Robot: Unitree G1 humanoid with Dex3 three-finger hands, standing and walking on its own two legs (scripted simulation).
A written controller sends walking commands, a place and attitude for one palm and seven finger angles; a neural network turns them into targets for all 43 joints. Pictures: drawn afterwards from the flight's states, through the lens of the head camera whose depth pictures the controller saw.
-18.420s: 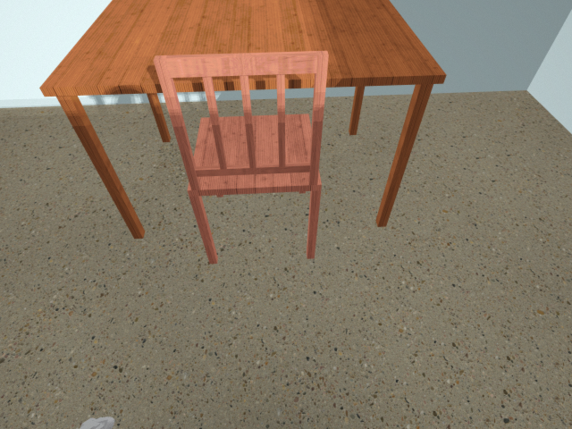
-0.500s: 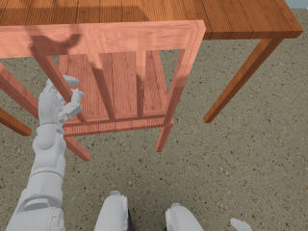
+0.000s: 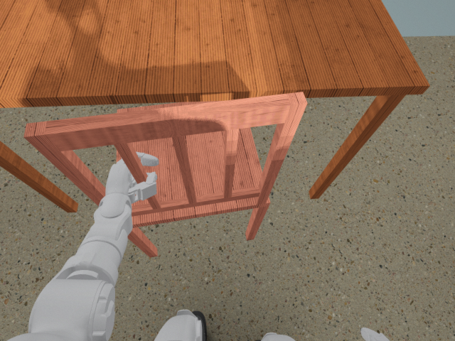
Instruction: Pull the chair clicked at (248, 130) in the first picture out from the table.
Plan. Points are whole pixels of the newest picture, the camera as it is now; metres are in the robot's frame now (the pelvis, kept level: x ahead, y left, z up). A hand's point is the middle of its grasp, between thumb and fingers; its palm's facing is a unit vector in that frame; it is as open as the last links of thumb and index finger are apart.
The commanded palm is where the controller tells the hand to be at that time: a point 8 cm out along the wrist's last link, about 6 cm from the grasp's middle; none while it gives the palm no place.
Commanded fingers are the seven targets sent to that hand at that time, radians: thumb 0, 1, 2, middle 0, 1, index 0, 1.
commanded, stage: step backward, pulling the chair out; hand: left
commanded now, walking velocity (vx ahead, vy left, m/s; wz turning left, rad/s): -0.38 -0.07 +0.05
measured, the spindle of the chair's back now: (186, 173) +0.44 +0.08 -0.08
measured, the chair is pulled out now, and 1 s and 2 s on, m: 0.04 0.15 0.27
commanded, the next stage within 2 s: none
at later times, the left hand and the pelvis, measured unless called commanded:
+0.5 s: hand (164, 233) +0.30 +0.12 -0.06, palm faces +0.05 -0.99 -0.15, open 5.2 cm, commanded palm +0.30 +0.17 -0.05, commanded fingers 0.00 0.90 0.90 -0.50 -1.45 -0.50 -1.45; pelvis -0.07 -0.01 +0.00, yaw +1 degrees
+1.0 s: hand (162, 242) +0.29 +0.12 -0.06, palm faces +0.05 -0.99 -0.16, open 5.3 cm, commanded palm +0.29 +0.17 -0.05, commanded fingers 0.00 0.90 0.90 -0.50 -1.45 -0.50 -1.45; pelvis -0.08 -0.01 +0.01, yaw +4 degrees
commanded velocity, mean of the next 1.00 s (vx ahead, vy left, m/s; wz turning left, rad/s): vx -0.38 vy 0.01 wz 0.05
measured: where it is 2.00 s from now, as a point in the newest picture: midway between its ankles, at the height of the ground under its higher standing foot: outside the picture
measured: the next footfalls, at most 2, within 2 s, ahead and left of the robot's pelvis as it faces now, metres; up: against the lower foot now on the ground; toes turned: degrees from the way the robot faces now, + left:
left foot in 0.98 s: -0.05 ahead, +0.14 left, +0.00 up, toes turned +2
left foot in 1.54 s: -0.19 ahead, +0.13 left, +0.00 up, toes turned +5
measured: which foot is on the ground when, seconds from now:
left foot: down 0.00-0.78, up 0.80-0.96, down 0.98-1.00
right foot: down 0.00-1.00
